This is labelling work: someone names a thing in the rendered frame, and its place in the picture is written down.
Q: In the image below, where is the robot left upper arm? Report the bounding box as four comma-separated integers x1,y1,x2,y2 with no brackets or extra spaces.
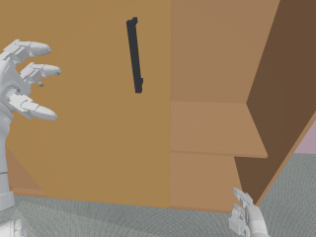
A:
0,218,29,237

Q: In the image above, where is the robot right hand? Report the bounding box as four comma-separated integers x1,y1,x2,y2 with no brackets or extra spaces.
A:
228,188,269,237

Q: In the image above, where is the handle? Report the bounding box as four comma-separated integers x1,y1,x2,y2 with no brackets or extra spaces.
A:
126,17,143,94

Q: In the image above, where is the robot left hand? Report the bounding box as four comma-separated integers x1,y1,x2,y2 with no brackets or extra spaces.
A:
0,39,61,120

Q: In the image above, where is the left robot forearm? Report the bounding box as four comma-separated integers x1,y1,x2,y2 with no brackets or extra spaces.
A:
0,103,15,216

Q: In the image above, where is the wardrobe door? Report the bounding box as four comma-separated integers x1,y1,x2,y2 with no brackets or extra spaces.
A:
0,0,172,208
5,145,42,191

